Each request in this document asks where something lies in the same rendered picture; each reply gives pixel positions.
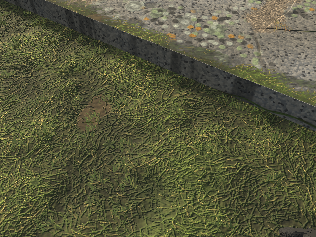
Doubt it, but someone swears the robot right hand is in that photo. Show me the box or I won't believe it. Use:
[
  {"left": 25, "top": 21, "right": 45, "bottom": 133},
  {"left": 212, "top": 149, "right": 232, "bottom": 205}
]
[{"left": 279, "top": 227, "right": 316, "bottom": 237}]

